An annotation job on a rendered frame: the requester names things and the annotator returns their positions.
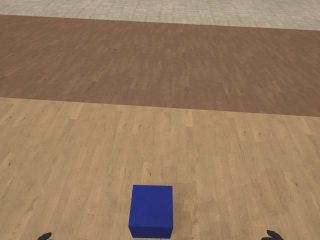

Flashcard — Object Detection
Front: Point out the carton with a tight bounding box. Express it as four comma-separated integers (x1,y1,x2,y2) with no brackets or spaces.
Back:
128,185,174,239

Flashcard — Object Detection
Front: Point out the right robot hand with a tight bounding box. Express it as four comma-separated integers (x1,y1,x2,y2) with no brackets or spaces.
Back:
261,230,283,240

